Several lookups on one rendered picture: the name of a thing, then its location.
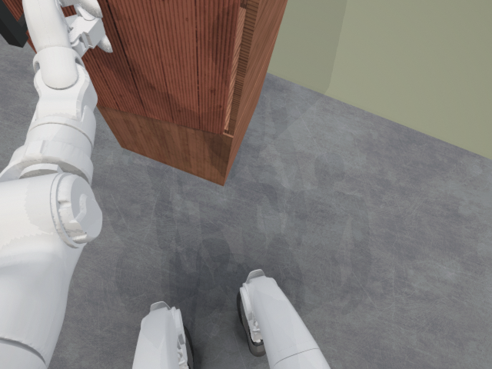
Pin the robot left forearm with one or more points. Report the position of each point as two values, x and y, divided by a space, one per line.
62 132

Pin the cupboard door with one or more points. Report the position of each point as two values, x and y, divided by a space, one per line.
171 59

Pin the right robot shin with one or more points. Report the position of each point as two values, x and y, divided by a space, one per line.
254 328

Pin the handle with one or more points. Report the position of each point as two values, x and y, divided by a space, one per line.
13 31

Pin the left robot upper arm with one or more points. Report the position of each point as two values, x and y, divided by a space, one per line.
45 222

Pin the right robot foot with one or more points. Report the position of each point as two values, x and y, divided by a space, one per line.
256 348

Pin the left robot hand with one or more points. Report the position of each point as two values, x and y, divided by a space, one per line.
48 27

